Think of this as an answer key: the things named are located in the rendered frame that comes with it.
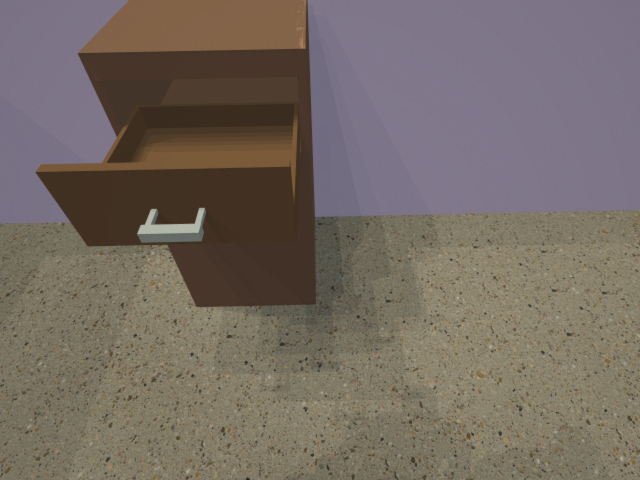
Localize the cabinet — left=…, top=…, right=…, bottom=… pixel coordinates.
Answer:
left=78, top=0, right=316, bottom=307

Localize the handle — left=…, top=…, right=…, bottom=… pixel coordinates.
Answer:
left=137, top=208, right=206, bottom=243

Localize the drawer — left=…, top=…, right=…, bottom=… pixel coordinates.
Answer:
left=36, top=102, right=300, bottom=246

